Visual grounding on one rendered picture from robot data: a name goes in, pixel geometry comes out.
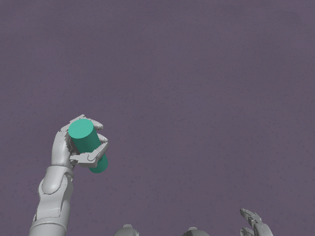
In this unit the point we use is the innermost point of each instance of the right robot hand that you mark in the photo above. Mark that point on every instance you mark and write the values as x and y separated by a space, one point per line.
260 229

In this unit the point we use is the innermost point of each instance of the left robot arm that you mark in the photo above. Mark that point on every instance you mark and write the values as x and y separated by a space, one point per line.
53 211

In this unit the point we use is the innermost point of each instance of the can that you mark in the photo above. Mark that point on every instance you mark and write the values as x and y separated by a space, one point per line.
84 135

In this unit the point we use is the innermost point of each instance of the left robot hand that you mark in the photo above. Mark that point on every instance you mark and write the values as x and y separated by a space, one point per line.
64 151

